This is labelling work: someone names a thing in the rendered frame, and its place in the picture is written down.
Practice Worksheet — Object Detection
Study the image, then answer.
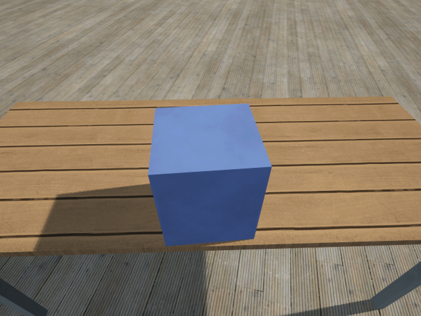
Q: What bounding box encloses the table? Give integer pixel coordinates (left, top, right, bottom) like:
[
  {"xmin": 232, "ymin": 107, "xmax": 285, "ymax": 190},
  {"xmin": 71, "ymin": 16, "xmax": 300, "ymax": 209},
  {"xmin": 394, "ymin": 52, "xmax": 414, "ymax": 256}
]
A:
[{"xmin": 0, "ymin": 96, "xmax": 421, "ymax": 316}]

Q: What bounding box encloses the carton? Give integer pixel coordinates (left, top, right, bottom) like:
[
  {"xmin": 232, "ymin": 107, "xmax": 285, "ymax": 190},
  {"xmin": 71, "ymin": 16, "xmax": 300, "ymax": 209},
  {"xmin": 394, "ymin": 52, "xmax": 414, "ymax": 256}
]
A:
[{"xmin": 148, "ymin": 103, "xmax": 272, "ymax": 246}]

